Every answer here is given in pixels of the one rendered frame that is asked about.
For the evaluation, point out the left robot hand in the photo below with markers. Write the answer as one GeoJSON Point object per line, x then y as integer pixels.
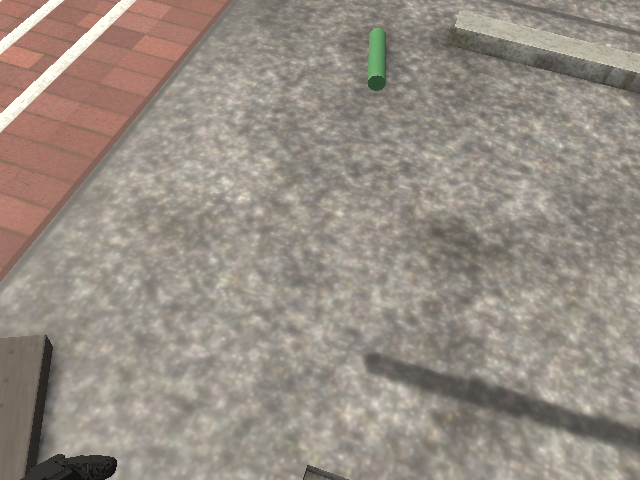
{"type": "Point", "coordinates": [92, 467]}

